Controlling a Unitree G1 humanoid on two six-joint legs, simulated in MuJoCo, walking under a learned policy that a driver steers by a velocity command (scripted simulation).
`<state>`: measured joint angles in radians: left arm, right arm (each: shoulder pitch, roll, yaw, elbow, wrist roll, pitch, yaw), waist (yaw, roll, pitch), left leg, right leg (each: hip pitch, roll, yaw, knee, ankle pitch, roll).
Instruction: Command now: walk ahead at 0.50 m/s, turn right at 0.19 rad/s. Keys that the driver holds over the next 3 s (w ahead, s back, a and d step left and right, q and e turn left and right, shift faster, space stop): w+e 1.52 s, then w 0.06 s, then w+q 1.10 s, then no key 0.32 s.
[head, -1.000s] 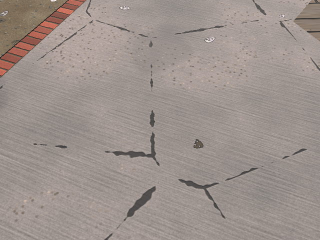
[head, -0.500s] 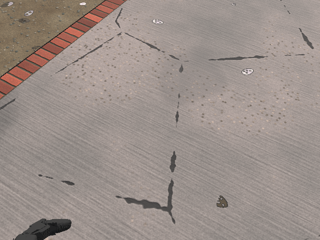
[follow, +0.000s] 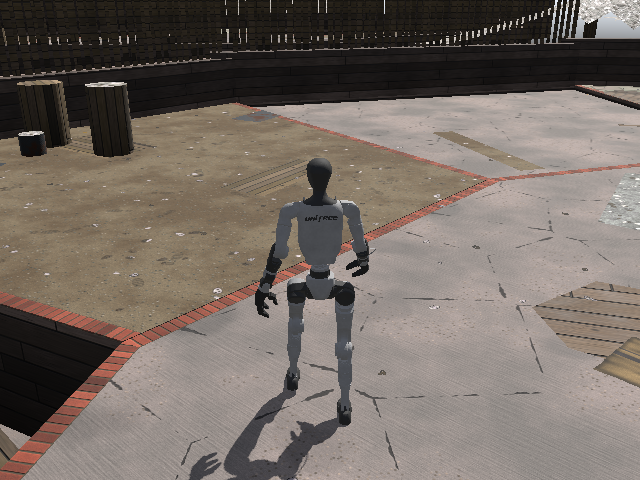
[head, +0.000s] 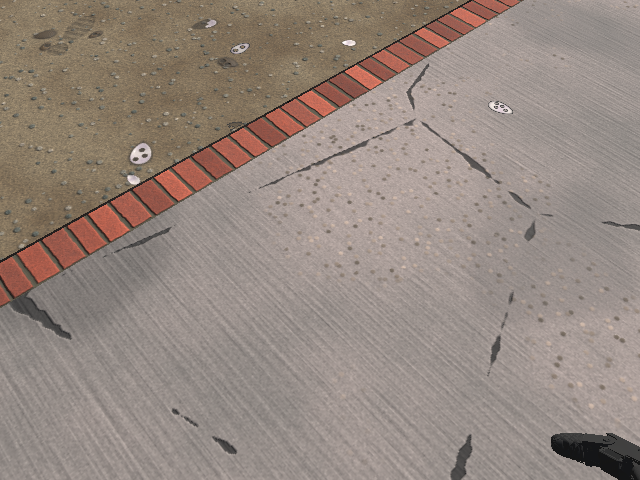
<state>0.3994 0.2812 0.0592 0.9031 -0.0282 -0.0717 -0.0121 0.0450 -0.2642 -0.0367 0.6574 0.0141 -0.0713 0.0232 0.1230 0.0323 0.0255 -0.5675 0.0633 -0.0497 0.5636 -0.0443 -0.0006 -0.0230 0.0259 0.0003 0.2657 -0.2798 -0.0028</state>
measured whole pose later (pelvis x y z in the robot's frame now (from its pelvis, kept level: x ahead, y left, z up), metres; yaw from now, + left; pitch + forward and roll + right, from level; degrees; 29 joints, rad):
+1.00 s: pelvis +0.52 -0.12 +0.00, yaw -34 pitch +2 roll +0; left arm 0.35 0.29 0.08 0.74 -0.02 -0.04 0.01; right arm 0.02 -0.28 -0.05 0.71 0.00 -0.10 0.02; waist 0.08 0.04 0.03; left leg -0.58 0.04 -0.10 0.53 0.05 -0.05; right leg -0.09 0.11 0.16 0.39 -0.32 -0.07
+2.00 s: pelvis +0.88 -0.51 +0.00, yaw -48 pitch +1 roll -2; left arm 0.31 0.26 0.06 0.79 0.01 -0.09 0.00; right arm 0.15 -0.28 -0.05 0.80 0.02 -0.04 0.04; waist 0.05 0.05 0.02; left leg -0.69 0.10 -0.04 0.70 0.09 -0.01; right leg 0.06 0.06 -0.18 0.20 -0.27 -0.05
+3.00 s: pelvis +1.31 -0.84 +0.00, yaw -19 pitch +2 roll -2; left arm 0.27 0.28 0.05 0.86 -0.02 -0.05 0.00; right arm 0.10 -0.27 -0.04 0.64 0.00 -0.01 0.01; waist 0.08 0.03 0.05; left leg -0.50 0.03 -0.04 0.59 -0.10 0.00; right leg -0.12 0.01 -0.08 0.36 -0.27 -0.01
